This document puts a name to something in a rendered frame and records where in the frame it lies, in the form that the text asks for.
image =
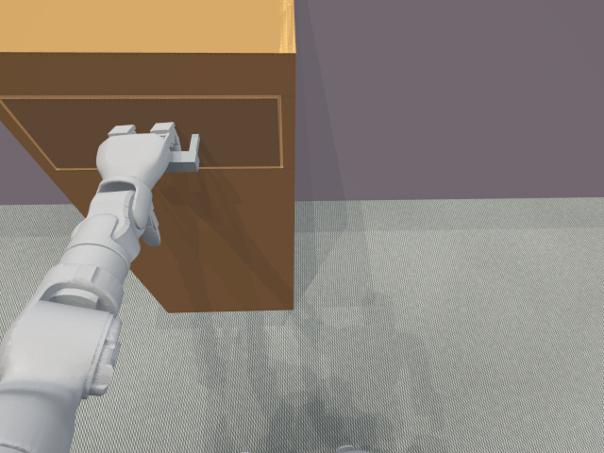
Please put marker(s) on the robot left upper arm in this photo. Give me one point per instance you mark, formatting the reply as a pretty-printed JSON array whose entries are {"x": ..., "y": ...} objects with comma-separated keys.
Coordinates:
[{"x": 61, "y": 355}]

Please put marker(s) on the handle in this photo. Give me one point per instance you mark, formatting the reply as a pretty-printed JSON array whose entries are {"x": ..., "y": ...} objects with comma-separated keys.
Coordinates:
[{"x": 185, "y": 161}]

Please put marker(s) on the robot left hand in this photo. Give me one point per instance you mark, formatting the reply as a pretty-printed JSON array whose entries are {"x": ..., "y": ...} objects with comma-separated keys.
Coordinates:
[{"x": 142, "y": 156}]

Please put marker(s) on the robot left forearm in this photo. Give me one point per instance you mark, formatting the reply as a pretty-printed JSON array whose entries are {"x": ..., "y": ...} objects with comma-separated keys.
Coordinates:
[{"x": 94, "y": 265}]

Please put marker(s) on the drawer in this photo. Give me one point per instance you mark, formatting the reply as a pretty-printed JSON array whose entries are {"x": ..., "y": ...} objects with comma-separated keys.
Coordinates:
[{"x": 234, "y": 130}]

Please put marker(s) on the cabinet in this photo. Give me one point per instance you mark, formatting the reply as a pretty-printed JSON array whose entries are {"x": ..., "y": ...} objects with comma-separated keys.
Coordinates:
[{"x": 226, "y": 233}]

